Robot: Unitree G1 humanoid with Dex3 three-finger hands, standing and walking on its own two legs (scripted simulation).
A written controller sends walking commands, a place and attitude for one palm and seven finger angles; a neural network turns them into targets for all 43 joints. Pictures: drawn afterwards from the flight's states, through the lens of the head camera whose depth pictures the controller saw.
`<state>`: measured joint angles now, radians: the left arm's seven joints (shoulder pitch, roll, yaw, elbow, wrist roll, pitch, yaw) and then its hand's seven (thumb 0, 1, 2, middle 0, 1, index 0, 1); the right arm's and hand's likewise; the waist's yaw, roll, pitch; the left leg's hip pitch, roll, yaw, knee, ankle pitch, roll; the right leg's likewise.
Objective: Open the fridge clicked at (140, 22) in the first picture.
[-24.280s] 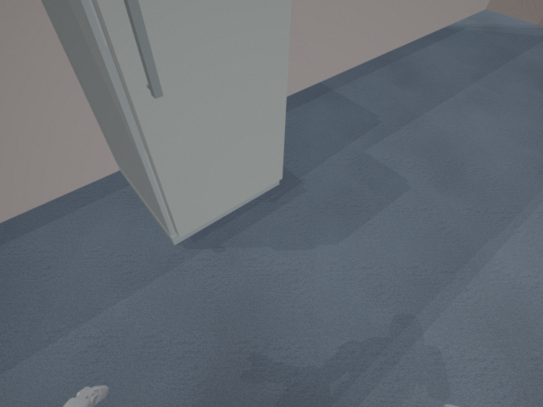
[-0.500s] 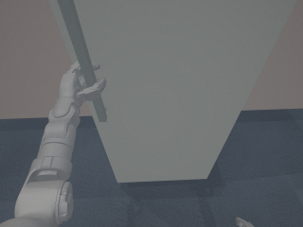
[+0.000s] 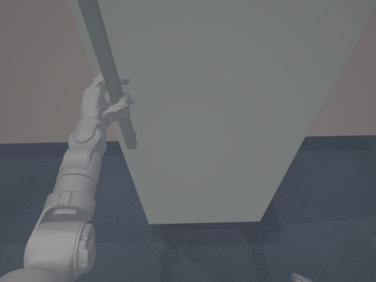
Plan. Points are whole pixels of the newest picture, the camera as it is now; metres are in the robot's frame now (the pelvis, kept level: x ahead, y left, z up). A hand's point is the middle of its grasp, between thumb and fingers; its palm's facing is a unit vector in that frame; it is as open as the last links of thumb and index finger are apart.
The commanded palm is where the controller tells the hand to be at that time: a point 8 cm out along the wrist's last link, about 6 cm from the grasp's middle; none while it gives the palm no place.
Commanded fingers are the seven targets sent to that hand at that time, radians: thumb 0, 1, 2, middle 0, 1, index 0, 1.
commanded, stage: grip the handle and tug to test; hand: left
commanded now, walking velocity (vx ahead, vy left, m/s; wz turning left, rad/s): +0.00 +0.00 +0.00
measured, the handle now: (115, 78) +0.49 +0.17 +0.20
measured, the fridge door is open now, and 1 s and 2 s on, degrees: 0 3 24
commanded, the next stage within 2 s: pull the door a little, standing still in 0.32 s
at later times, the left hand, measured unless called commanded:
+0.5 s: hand (124, 107) +0.43 +0.15 +0.17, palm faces +0.05 -1.00 +0.00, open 5.9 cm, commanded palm +0.39 +0.20 +0.17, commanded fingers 0.00 0.90 0.90 -0.45 -1.40 -0.45 -1.40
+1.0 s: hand (123, 116) +0.40 +0.14 +0.17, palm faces +0.02 -1.00 -0.03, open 6.3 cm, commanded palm +0.38 +0.19 +0.16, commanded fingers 0.00 0.90 0.90 -0.45 -1.40 -0.45 -1.40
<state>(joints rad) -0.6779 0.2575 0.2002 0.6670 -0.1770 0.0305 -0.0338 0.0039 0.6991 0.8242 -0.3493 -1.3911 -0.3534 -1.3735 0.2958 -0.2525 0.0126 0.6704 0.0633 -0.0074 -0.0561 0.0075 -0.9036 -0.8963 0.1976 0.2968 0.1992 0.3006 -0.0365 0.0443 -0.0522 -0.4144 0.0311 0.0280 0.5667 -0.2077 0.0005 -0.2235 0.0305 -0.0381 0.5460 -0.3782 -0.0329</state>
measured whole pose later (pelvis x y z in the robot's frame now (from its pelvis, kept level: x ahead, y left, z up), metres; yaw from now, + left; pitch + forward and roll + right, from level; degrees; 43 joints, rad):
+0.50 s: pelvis +0.04 +0.00 +0.00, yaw -1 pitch +3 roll +1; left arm -0.44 0.23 0.21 0.30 -0.19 0.17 -0.05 0.00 0.74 0.77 -0.31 -1.40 -0.30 -1.38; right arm 0.25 -0.26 0.01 0.61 0.06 0.01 -0.05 0.01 -0.90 -0.90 0.20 0.30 0.20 0.30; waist -0.02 0.04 -0.07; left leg -0.33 0.03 0.05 0.52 -0.25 -0.01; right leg -0.15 0.02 -0.01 0.50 -0.39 -0.03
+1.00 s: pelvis +0.11 -0.01 +0.01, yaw -5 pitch +5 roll +0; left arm 0.14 0.21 0.24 -0.33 -0.27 0.27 -0.07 0.00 0.75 0.76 -0.25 -1.33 -0.21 -1.35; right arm 0.23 -0.24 0.03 0.52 0.06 0.04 -0.03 0.01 -0.90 -0.90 0.20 0.30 0.20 0.30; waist -0.01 0.05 -0.13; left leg -0.21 0.05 0.07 0.45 -0.27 0.00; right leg -0.09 0.02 -0.04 0.48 -0.31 -0.01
